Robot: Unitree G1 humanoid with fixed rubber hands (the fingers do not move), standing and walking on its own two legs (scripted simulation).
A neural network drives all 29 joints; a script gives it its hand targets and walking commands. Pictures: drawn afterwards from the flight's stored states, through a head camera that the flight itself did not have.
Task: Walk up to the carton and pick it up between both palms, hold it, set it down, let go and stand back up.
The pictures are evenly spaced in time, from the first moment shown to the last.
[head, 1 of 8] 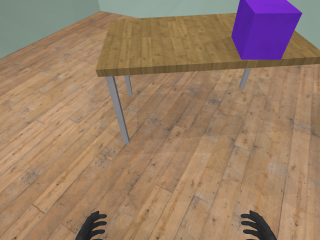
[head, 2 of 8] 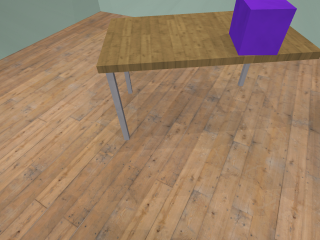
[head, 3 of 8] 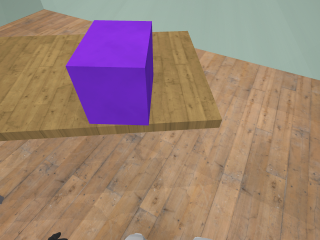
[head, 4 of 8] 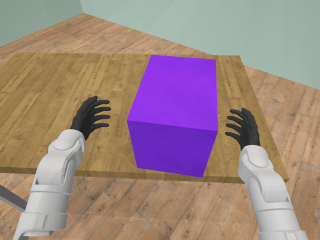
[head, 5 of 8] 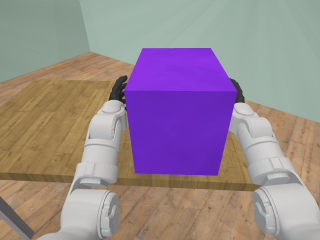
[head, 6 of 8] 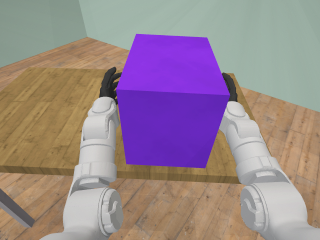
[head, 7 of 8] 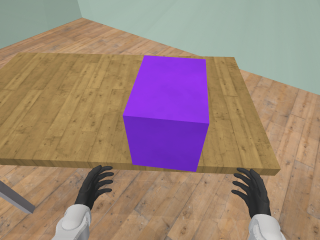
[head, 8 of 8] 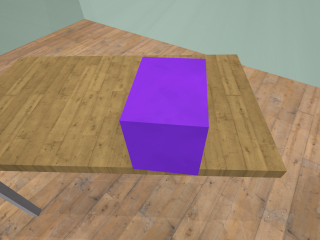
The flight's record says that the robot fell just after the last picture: no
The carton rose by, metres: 0.17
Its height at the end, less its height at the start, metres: +0.00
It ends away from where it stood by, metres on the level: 0.02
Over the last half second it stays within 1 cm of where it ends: yes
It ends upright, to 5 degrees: yes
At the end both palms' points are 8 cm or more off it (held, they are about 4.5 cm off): yes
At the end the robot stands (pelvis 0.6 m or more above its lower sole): yes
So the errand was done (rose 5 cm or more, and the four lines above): yes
